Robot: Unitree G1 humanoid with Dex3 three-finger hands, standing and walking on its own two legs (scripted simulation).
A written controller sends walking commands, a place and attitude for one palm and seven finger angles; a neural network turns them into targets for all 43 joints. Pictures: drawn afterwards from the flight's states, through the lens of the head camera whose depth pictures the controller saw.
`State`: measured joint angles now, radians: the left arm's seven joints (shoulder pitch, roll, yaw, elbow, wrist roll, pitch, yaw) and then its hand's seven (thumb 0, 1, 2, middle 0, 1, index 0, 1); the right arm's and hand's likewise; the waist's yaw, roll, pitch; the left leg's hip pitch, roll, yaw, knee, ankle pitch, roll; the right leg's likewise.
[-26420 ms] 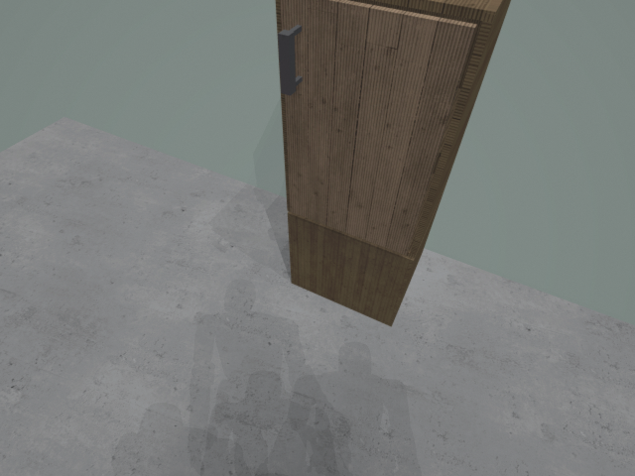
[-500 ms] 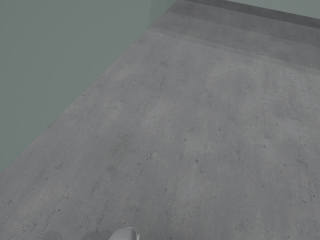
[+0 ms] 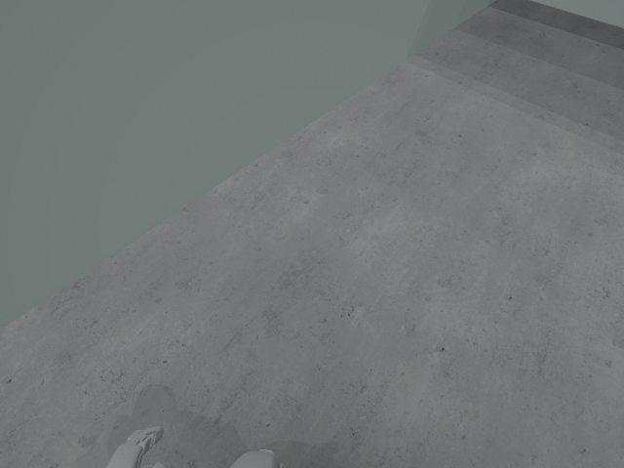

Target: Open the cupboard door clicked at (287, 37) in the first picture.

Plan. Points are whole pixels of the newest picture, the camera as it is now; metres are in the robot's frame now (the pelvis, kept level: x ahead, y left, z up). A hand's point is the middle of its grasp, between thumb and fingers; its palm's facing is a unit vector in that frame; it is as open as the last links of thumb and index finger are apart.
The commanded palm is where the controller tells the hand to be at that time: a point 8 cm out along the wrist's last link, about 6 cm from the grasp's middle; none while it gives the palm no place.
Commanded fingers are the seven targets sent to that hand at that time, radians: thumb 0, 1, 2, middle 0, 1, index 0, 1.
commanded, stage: turn to face it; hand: left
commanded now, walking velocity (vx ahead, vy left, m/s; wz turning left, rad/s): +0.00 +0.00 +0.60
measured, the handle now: out of the picture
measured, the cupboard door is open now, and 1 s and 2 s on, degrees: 50 50 50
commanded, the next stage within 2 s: none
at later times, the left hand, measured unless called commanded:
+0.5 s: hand out of the picture +0.04 +0.24 -0.16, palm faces +0.32 -0.92 -0.24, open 7.4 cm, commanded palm none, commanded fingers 0.00 0.90 0.90 -0.20 -0.30 -0.20 -0.30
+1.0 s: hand out of the picture -0.03 +0.21 -0.18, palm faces +0.59 -0.78 -0.22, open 7.4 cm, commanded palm none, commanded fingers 0.00 0.90 0.90 -0.20 -0.30 -0.20 -0.30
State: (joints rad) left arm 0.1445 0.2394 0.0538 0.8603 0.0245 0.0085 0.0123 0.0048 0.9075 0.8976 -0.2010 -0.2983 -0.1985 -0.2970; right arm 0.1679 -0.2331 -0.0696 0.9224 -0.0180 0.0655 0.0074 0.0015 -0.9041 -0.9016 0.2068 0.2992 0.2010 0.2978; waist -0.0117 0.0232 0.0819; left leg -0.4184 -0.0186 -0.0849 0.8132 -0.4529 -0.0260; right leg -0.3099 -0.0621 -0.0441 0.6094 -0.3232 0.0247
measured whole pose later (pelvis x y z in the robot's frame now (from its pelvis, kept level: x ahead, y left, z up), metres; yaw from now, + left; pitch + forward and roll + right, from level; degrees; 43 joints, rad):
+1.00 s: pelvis +0.05 +0.01 +0.00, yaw +36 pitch +1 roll +0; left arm 0.21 0.25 0.06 0.92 0.02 0.06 0.01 0.01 0.91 0.90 -0.20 -0.30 -0.20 -0.30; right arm 0.12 -0.22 -0.05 0.89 -0.02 0.02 0.01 0.00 -0.91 -0.90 0.20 0.30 0.20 0.30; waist 0.00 -0.07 0.11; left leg -0.35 -0.01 0.04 0.65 -0.32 0.04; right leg -0.40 -0.13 -0.06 1.04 -0.55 0.09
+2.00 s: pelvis +0.12 +0.03 +0.00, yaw +72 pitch +1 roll +0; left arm 0.13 0.23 0.04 0.86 0.02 0.01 0.02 0.00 0.91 0.90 -0.20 -0.30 -0.20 -0.30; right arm 0.19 -0.24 -0.08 0.94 -0.02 0.06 0.01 0.00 -0.90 -0.90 0.21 0.30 0.20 0.30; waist -0.02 0.03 0.08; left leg -0.42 -0.06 -0.10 0.85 -0.46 -0.02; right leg -0.27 -0.05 -0.04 0.57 -0.33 0.03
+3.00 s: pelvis +0.10 +0.10 +0.01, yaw +97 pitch +0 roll +1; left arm 0.29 0.19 0.05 1.00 0.03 -0.03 0.00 0.00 0.92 0.90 -0.20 -0.30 -0.20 -0.30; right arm 0.19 -0.21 -0.06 1.01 -0.02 0.05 0.03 0.00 -0.91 -0.90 0.20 0.30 0.19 0.30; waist 0.03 -0.05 0.06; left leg -0.39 0.02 0.07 0.80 -0.44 -0.04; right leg -0.11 -0.13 -0.13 0.44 -0.32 0.06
